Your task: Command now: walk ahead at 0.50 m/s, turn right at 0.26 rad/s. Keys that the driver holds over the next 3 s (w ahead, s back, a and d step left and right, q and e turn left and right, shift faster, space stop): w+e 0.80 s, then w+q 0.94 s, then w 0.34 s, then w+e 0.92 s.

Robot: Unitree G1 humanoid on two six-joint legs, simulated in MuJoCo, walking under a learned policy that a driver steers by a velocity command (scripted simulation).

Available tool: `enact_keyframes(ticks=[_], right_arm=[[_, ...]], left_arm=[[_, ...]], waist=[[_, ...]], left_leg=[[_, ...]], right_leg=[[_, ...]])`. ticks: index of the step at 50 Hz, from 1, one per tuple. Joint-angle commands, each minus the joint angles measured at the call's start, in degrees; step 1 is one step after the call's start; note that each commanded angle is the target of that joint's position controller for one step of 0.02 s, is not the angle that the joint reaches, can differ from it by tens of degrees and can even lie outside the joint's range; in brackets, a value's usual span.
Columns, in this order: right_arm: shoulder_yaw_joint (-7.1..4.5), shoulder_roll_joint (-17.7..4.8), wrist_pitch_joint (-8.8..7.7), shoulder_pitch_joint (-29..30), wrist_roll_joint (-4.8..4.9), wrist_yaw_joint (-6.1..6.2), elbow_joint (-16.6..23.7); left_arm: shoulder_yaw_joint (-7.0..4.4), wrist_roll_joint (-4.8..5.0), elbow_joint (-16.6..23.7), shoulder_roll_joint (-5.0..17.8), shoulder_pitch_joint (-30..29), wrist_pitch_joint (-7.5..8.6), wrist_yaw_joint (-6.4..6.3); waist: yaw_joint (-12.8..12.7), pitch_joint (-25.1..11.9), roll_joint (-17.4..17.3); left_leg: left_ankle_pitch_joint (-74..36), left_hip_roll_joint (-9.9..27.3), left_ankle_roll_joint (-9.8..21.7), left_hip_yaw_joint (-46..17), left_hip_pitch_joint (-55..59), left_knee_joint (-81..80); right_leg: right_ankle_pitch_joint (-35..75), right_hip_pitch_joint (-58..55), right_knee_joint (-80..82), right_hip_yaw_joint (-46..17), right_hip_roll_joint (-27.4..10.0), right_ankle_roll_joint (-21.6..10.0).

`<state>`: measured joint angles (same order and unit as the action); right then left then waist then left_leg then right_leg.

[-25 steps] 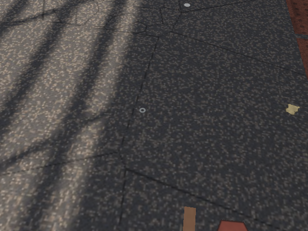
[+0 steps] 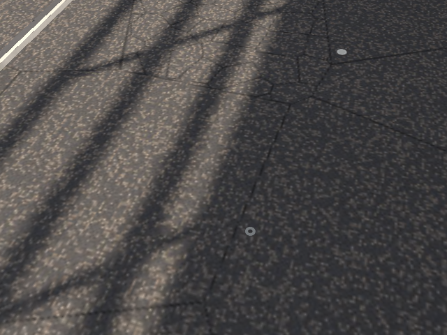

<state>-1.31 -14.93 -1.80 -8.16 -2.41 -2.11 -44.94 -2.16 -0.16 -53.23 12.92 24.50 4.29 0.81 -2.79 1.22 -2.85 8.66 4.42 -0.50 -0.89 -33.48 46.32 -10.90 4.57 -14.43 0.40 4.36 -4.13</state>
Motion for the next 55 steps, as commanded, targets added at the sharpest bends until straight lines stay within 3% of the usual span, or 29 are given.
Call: enact_keyframes(ticks=[1,5,7,8,9,10,11,12,13,15,19,23,26,29,32,33,34,35,36,37,38,39,40,42,44,47,52,55], right_arm=[[0.23,-2.1,-0.90,6.1,0.53,0.06,4.9],[-0.06,-3.8,-1.67,8.3,1.06,0.96,6.1],[-0.74,-5.2,-2.40,2.4,1.04,1.57,4.6],[-1.54,-6.9,-3.17,-4.3,0.47,2.19,2.5],[-2.72,-11.2,-3.83,-13.3,-0.94,3.06,1.6],[-4.03,-16.6,-3.04,-15.2,-1.44,3.36,1.8],[-3.70,-13.0,-2.12,-12.9,-0.21,3.19,1.9],[-2.39,-7.8,-2.07,-8.9,0.22,2.95,2.7],[-1.83,-5.4,-2.40,-6.5,0.48,2.72,2.7],[-1.39,-3.7,-3.19,-6.0,0.70,2.93,1.8],[-2.05,-4.7,-4.67,-9.1,1.56,2.76,-0.3],[-2.29,-4.7,-4.47,-11.3,1.27,2.65,-2.1],[-2.67,-5.9,-4.37,-12.3,1.24,2.70,-3.0],[-3.18,-7.3,-3.81,-14.7,1.23,2.99,-4.3],[-3.65,-9.3,-2.61,-15.7,1.15,3.37,-5.4],[-3.86,-10.2,-2.03,-15.8,1.15,3.45,-5.6],[-3.92,-10.8,-1.42,-15.5,1.37,3.45,-5.5],[-3.65,-10.1,-1.23,-15.0,1.17,3.35,-4.4],[-2.08,-2.9,-1.59,-16.8,1.50,2.34,-0.3],[-2.98,-7.2,-2.16,-11.1,1.16,2.02,2.2],[-2.91,-7.3,-2.65,-6.3,1.46,1.77,3.5],[-2.34,-6.3,-3.33,-6.6,1.74,1.83,3.1],[-2.42,-6.1,-3.22,-7.4,1.33,1.98,2.2],[-2.12,-5.1,-1.14,-12.2,-0.09,1.63,0.0],[-1.95,-3.9,0.12,-12.8,-0.12,0.97,-0.7],[-1.99,-3.9,0.68,-6.6,0.54,0.51,0.6],[-1.85,-3.4,0.42,0.8,1.44,0.06,2.0],[-1.51,-3.0,0.15,4.6,1.21,-0.30,3.2]], left_arm=[[-2.16,0.02,2.1,9.2,0.9,0.58,-0.27],[-2.71,-0.45,1.8,10.5,1.6,0.06,-0.55],[-3.14,-0.46,2.4,11.4,-0.4,-0.19,-0.74],[-2.99,-0.17,2.6,10.6,-0.8,-0.12,-0.59],[-2.30,0.38,4.6,7.8,-2.0,0.20,-0.37],[-1.29,1.77,6.6,2.5,2.9,0.02,-0.61],[-2.33,-0.01,5.4,7.7,3.3,-1.02,-1.01],[-2.73,-0.67,5.0,8.3,0.3,-1.49,-0.62],[-2.54,-0.72,5.2,6.8,-1.9,-1.65,-0.03],[-2.67,-1.63,5.3,6.0,-2.9,-2.82,0.85],[-2.39,-1.81,7.5,4.6,-8.0,-4.26,2.07],[-1.74,-1.77,10.6,4.0,-15.9,-4.36,3.07],[-0.86,-1.77,12.8,3.2,-21.8,-4.07,3.79],[-0.72,-2.05,14.6,3.9,-25.6,-4.05,4.08],[-1.24,-2.48,14.9,5.1,-24.2,-4.09,3.50],[-1.72,-2.54,14.0,5.9,-20.4,-3.90,3.09],[-2.51,-2.71,11.8,7.0,-13.0,-3.35,2.50],[-4.03,-3.27,8.5,10.2,-2.8,-2.94,1.52],[-5.72,-2.92,8.9,17.3,-2.5,-3.06,0.61],[-6.10,-1.03,10.5,18.9,-0.9,-3.75,0.29],[-5.76,-0.74,9.3,17.3,-2.6,-4.09,-0.23],[-4.93,-0.31,9.0,13.9,-5.2,-3.84,-0.56],[-4.28,-0.33,9.2,11.7,-8.0,-3.43,-0.76],[-2.77,-0.21,9.5,7.8,-11.0,-2.23,-0.73],[-2.44,-0.08,7.8,7.7,-8.7,-0.74,-0.31],[-2.57,-0.33,5.9,8.9,-5.3,0.07,-0.09],[-1.91,-0.77,4.1,8.5,-2.3,0.72,-0.45],[-1.39,-1.06,2.7,7.8,-1.0,0.95,-1.17]], waist=[[0.2,1.9,7.4],[0.3,0.8,7.9],[3.5,-0.9,7.5],[6.3,-4.4,4.5],[10.1,-11.7,-1.9],[8.1,-16.4,-13.7],[6.6,-13.3,-8.5],[5.4,-6.0,-2.4],[4.5,-2.0,-1.2],[2.9,-0.2,-4.0],[2.3,-0.3,-2.3],[3.3,1.9,-1.9],[4.4,3.2,-2.0],[5.3,4.2,-1.7],[4.1,2.2,-2.8],[2.3,-0.4,-3.1],[-1.0,-4.7,-2.0],[-5.4,-10.8,2.0],[-2.0,-15.4,15.7],[-4.4,-19.3,12.0],[-3.7,-11.3,7.1],[-1.4,-5.4,4.4],[1.2,-2.4,2.5],[4.7,-3.3,3.1],[5.1,-3.1,3.6],[3.1,0.4,4.4],[0.4,3.0,5.1],[-0.6,4.7,5.1]], left_leg=[[-4.7,-1.9,-1.4,2.7,2.0,-8.3],[-2.5,-3.3,-0.2,1.7,6.9,-13.3],[0.2,-4.5,1.2,1.6,15.8,-18.1],[-0.3,-3.8,2.6,0.6,25.9,-21.5],[8.1,7.6,5.6,-10.8,38.4,-23.9],[15.6,21.2,10.3,-31.9,49.4,-29.8],[21.8,21.5,12.3,-37.4,44.1,-31.7],[21.7,18.4,11.3,-29.5,37.7,-32.6],[14.3,15.5,10.2,-21.6,32.4,-34.3],[3.0,11.5,8.2,-11.5,28.0,-36.0],[-9.5,11.2,9.0,-2.9,28.9,-37.4],[-12.7,10.2,9.1,4.1,29.9,-38.2],[-13.9,9.9,8.3,8.6,29.5,-38.1],[-18.1,11.3,7.5,11.1,33.4,-36.4],[-39.0,11.8,6.4,14.3,38.1,-27.3],[-46.6,11.8,6.2,15.1,38.9,-20.1],[-46.7,11.2,5.6,16.1,36.5,-8.9],[-33.8,9.9,3.7,16.6,26.5,6.9],[13.5,1.7,0.3,15.8,2.1,26.4],[22.8,-4.7,-0.9,3.2,-6.9,35.7],[16.7,-1.0,-0.1,-0.3,-11.9,35.0],[11.8,1.2,0.3,-0.1,-9.8,29.6],[10.4,2.7,0.2,-0.4,-5.8,24.7],[9.6,3.6,-0.3,-0.2,1.8,20.2],[7.6,3.3,-0.5,1.2,3.1,17.2],[0.4,3.8,0.0,1.5,-2.3,11.5],[-8.3,0.8,1.5,-0.2,-6.7,1.8],[-9.9,-1.2,2.6,1.3,-7.1,-4.1]], right_leg=[[16.9,2.6,4.6,-10.3,-12.6,-7.7],[21.4,0.2,-0.8,-13.7,-14.4,-6.6],[22.6,1.4,-6.4,-15.0,-14.0,-5.1],[22.7,4.2,-15.0,-13.0,-10.9,-3.9],[12.5,11.5,-30.0,-9.4,-6.7,-2.4],[-18.2,28.2,-45.0,-2.5,1.4,-0.7],[-19.6,33.0,-52.2,-3.9,-1.9,-1.4],[-14.5,33.6,-53.4,-5.0,-4.6,-1.5],[-10.6,32.6,-51.9,-4.7,-6.4,-0.9],[-7.6,30.1,-49.9,-3.8,-8.2,0.4],[-1.8,33.5,-49.5,-2.8,-8.9,2.0],[5.5,36.6,-40.9,-1.2,-9.3,2.9],[10.1,32.8,-30.7,1.9,-8.9,2.1],[7.0,30.4,-24.8,4.9,-7.9,-0.1],[-1.2,24.7,-21.6,8.1,-3.8,-3.3],[-4.0,20.0,-20.6,8.7,-1.5,-4.8],[-3.6,11.0,-17.3,8.7,0.9,-6.4],[-4.9,-4.0,-14.2,2.3,-1.9,-8.8],[-9.8,-21.0,-11.0,-25.6,-19.8,-15.2],[-5.4,-23.4,-2.5,-45.2,-24.8,-19.3],[0.3,-19.5,-2.2,-34.5,-23.0,-17.8],[7.0,-11.1,-1.9,-27.7,-20.8,-15.9],[12.6,-4.7,-1.2,-22.9,-17.5,-13.6],[19.6,1.5,0.6,-15.9,-14.6,-11.7],[23.6,3.2,2.7,-12.4,-13.6,-11.2],[22.0,1.8,6.0,-9.2,-13.2,-8.8],[22.0,-3.8,7.8,-3.4,-13.3,-5.1],[25.4,-7.5,8.2,-0.2,-14.4,-4.2]])
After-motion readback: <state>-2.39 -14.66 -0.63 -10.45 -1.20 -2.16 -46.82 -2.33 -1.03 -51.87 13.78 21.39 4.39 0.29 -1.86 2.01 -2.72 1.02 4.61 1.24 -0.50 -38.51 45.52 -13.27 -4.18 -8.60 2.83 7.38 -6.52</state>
